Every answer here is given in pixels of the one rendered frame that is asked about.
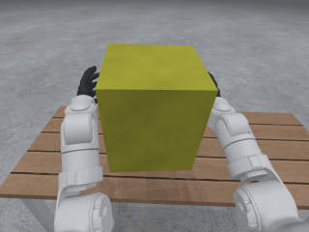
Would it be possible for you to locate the left robot hand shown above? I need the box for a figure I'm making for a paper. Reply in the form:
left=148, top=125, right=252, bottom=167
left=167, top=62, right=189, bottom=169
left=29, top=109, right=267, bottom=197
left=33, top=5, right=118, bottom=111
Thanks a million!
left=76, top=66, right=100, bottom=103

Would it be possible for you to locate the right robot hand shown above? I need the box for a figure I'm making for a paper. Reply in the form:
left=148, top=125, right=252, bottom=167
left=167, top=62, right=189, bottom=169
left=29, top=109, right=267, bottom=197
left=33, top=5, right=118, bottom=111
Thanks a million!
left=208, top=72, right=221, bottom=97

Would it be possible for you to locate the robot right upper arm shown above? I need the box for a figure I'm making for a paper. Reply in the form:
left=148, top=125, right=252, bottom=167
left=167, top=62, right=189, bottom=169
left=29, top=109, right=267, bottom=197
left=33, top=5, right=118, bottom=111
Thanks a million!
left=234, top=179, right=309, bottom=232

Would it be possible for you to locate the robot left upper arm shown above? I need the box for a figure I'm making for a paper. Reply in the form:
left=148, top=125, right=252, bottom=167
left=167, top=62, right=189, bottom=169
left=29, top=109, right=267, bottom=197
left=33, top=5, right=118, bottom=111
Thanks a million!
left=54, top=192, right=114, bottom=232

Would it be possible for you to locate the robot left forearm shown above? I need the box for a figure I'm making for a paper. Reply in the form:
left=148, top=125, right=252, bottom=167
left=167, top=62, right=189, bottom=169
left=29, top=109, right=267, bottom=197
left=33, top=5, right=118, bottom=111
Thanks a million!
left=54, top=95, right=103, bottom=232

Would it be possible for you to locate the carton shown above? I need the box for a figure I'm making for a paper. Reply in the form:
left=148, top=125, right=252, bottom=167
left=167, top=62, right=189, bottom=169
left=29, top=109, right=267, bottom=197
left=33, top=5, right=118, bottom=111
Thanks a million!
left=95, top=43, right=218, bottom=173

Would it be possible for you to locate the table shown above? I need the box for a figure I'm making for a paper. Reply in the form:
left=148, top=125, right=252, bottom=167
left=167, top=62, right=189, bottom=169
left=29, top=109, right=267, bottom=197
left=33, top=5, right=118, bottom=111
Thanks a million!
left=0, top=105, right=309, bottom=232

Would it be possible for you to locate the robot right forearm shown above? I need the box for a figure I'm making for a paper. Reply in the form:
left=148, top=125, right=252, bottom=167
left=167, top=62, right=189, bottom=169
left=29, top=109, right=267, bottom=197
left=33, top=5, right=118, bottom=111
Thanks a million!
left=207, top=97, right=298, bottom=216

